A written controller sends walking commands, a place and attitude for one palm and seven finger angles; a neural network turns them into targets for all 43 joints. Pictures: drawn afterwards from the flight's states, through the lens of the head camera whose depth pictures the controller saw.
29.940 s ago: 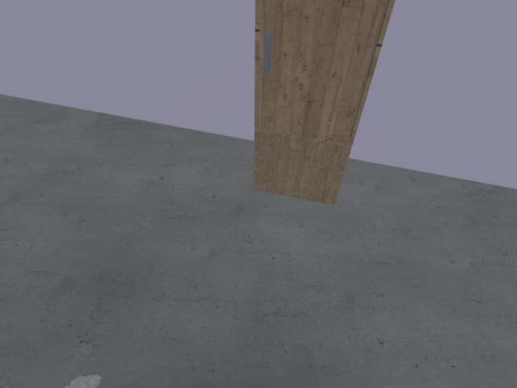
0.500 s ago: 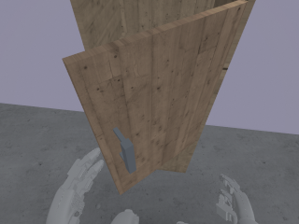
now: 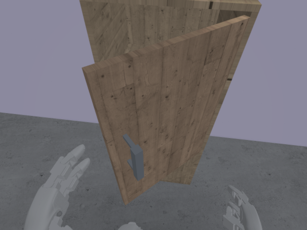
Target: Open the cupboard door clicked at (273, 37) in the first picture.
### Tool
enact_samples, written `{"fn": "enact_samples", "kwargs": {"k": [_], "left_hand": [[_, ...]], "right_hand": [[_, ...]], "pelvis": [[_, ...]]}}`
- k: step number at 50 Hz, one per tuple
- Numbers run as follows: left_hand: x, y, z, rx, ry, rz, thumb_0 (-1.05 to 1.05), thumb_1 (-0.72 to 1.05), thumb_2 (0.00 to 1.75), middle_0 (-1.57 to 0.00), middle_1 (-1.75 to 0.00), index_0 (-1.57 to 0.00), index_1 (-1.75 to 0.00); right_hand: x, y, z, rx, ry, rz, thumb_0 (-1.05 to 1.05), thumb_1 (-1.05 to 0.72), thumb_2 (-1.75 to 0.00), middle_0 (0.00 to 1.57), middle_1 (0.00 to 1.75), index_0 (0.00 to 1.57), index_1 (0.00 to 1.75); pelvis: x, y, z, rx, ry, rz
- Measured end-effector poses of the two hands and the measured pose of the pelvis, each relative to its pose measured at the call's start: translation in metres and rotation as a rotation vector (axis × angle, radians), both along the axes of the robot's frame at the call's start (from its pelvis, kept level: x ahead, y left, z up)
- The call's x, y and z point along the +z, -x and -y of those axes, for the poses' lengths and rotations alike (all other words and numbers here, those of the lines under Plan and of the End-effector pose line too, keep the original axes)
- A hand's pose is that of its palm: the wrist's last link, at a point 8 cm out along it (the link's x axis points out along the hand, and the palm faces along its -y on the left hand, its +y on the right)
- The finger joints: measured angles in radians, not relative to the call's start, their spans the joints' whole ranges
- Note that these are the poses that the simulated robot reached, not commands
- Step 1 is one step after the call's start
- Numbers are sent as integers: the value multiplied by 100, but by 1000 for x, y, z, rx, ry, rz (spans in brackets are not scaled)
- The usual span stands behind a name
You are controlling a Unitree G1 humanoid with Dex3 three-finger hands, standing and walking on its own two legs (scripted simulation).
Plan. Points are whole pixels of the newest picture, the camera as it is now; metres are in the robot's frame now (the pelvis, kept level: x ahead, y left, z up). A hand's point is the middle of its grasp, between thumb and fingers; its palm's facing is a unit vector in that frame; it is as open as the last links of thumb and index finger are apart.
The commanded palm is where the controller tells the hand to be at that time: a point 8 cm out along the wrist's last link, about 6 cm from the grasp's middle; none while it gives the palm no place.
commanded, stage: draw the hand back to the body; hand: left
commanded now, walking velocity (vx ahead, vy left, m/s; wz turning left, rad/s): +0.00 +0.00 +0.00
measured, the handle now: (133, 158) +0.28 +0.07 +0.08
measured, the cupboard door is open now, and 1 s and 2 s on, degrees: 43 43 43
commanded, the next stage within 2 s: step back with the hand held close in 1.32 s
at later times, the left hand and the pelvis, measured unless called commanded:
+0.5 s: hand (38, 181) +0.18 +0.22 +0.15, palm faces +0.24 -0.92 -0.32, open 14.4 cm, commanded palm +0.14 +0.27 +0.19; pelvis +0.02 +0.02 +0.05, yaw +0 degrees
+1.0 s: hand (1, 129) +0.23 +0.27 +0.24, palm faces +0.44 -0.81 -0.39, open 8.5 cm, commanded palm +0.18 +0.30 +0.25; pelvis +0.04 +0.01 +0.07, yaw -1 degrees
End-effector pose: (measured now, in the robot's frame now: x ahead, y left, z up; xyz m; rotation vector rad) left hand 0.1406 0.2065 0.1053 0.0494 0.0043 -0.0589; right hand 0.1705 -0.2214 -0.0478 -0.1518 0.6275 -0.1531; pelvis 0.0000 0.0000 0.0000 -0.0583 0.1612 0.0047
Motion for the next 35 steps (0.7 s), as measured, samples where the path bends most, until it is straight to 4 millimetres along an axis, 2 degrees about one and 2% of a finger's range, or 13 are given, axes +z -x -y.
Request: {"fn": "enact_samples", "kwargs": {"k": [13, 15, 23, 29, 35], "left_hand": [[31, -3, -31, 2, -23, 14, -2, -47, 31, -16, -30, -15, -30], [38, -4, -36, 54, -102, 0, -2, -44, 32, -16, -30, -15, -30], [60, -3, -55, 290, -249, -63, -1, -22, 42, -17, -30, -16, -30], [79, -16, -71, 364, -303, -33, -1, -3, 50, -18, -30, -17, -30], [101, -28, -81, 391, -339, 23, -1, 18, 59, -18, -30, -18, -30]], "right_hand": [[28, -14, -14, 39, 10, 77, 2, -90, -90, 20, 30, 20, 30], [32, -16, -17, 38, 24, 75, 2, -90, -90, 20, 30, 20, 30], [46, -20, -31, 48, 36, 42, 2, -90, -90, 20, 30, 20, 30], [48, -24, -35, 79, 41, 10, 2, -90, -90, 20, 30, 20, 30], [52, -31, -30, 83, 42, -1, 2, -90, -90, 20, 30, 21, 30]], "pelvis": [[18, -8, -12, 7, 7, 46], [22, -9, -13, 0, 4, 56], [44, -18, -19, -3, -7, 108], [56, -25, -21, -2, -19, 145], [65, -32, -20, -11, -29, 170]]}}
